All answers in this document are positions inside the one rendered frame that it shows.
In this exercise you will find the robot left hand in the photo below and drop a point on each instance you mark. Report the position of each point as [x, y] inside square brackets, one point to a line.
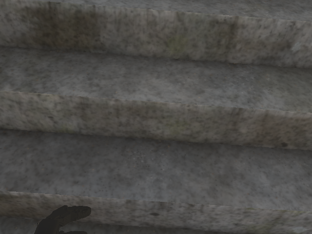
[60, 217]

